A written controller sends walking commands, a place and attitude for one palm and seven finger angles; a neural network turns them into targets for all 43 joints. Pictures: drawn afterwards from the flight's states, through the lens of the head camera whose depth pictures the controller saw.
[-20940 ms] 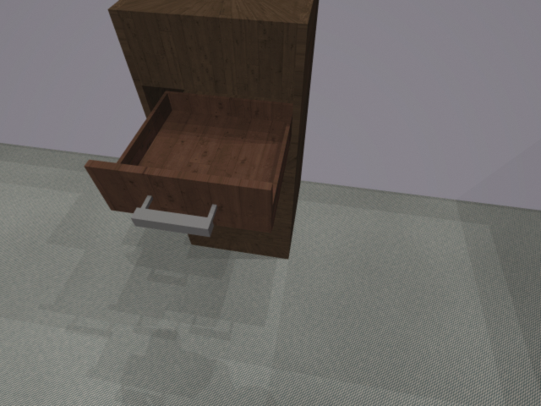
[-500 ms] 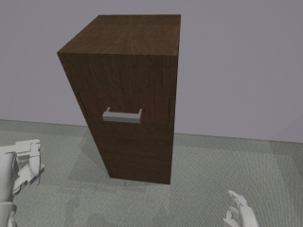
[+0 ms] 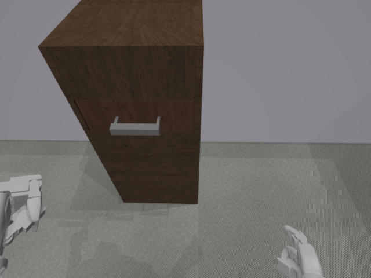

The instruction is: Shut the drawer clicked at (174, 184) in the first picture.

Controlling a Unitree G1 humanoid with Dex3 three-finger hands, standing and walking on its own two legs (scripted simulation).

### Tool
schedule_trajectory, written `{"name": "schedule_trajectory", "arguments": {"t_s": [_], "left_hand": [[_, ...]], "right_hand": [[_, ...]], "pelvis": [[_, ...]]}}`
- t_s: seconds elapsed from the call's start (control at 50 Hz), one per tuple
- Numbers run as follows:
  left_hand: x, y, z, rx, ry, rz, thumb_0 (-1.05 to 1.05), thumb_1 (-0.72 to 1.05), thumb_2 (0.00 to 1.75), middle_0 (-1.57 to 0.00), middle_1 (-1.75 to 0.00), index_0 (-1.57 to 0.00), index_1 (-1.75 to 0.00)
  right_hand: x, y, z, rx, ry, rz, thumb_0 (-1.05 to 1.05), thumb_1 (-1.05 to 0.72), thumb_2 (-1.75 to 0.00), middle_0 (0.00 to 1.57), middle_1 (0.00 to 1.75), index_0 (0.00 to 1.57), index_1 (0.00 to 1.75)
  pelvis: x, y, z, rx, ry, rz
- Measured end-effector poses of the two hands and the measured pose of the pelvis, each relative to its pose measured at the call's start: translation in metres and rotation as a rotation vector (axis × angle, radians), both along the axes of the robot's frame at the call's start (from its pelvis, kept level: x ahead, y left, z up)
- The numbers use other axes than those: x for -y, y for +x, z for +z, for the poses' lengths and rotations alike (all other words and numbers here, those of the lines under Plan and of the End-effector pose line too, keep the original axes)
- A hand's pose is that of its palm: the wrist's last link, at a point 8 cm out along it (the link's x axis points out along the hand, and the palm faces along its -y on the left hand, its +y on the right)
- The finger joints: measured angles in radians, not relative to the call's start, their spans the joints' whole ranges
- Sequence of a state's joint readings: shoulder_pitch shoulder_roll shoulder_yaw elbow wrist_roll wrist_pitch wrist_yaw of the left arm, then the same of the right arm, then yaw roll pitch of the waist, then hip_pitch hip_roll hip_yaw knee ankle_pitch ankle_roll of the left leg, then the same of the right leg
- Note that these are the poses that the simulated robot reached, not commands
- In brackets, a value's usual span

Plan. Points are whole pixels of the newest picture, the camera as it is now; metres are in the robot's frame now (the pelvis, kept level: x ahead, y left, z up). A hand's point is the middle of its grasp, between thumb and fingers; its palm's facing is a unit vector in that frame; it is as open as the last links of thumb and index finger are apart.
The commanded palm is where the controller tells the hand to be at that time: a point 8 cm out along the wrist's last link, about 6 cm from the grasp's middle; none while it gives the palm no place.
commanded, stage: step back with the hand held close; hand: left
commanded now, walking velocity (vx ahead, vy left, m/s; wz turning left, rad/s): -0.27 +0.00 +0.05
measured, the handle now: (136, 124) +0.59 +0.21 -0.07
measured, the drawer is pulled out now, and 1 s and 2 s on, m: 0.00 0.00 0.00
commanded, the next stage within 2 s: stop stepping back and stand still in 0.84 s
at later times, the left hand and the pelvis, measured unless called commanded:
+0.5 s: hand out of the picture +0.09 +0.24 +0.16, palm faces +0.41 -0.77 -0.49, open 3.2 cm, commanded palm +0.02 +0.28 +0.17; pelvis -0.09 +0.00 -0.02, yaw +4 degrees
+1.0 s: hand out of the picture -0.01 +0.25 +0.16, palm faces +0.41 -0.80 -0.44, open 3.2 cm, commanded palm -0.06 +0.29 +0.17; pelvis -0.18 +0.00 -0.02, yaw +4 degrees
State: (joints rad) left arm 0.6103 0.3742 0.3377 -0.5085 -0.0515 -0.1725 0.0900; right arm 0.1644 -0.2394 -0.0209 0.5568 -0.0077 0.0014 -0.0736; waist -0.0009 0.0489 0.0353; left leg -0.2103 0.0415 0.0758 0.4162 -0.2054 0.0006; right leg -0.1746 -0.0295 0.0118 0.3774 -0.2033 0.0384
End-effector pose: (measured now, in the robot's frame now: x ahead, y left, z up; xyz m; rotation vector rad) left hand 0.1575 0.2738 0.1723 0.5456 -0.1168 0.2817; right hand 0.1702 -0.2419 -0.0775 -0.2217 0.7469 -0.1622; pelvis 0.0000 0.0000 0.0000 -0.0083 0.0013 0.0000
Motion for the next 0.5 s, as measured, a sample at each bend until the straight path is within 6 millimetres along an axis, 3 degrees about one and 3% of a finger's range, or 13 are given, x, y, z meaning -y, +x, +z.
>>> {"name": "schedule_trajectory", "arguments": {"t_s": [0.12, 0.3, 0.5], "left_hand": [[-0.007, -0.017, 0.001, 0.002, 0.023, -0.018, 0.01, 0.89, 0.9, -1.4, -1.6, -1.4, -1.6], [-0.013, -0.058, 0.003, 0.081, 0.036, 0.002, 0.01, 0.89, 0.9, -1.4, -1.6, -1.4, -1.6], [-0.007, -0.106, 0.003, 0.166, 0.069, 0.038, 0.01, 0.89, 0.9, -1.41, -1.6, -1.41, -1.6]], "right_hand": [[-0.005, -0.023, -0.001, -0.03, -0.015, -0.017, 0.02, -0.91, -0.9, 0.2, 0.3, 0.2, 0.29], [-0.018, -0.052, -0.001, 0.008, -0.008, 0.014, 0.02, -0.9, -0.9, 0.2, 0.3, 0.2, 0.3], [-0.015, -0.083, -0.009, 0.04, -0.02, 0.066, 0.02, -0.9, -0.9, 0.2, 0.3, 0.2, 0.3]], "pelvis": [[-0.005, -0.017, -0.002, -0.005, 0.0, 0.003], [-0.007, -0.052, -0.007, 0.007, -0.011, 0.02], [0.003, -0.087, -0.018, 0.022, -0.022, 0.067]]}}
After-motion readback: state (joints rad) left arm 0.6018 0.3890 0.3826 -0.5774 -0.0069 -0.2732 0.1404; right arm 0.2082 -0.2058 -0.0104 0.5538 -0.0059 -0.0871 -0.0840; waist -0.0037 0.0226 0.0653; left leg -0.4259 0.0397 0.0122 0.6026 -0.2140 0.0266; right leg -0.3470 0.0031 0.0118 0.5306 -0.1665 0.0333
